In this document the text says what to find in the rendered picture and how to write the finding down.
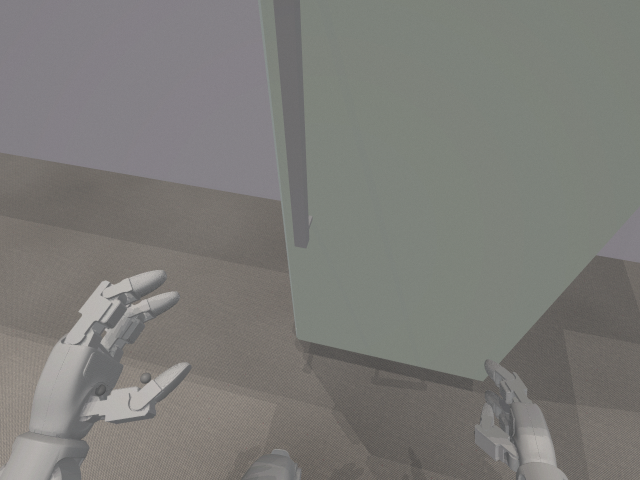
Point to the robot left hand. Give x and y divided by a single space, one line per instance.
64 403

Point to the robot right hand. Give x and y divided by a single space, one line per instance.
522 423

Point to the robot left shin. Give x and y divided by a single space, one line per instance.
280 452

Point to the left robot thigh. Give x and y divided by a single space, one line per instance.
273 467

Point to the handle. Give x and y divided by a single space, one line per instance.
289 46

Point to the left robot forearm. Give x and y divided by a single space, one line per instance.
43 457

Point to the fridge door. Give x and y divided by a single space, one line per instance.
466 160

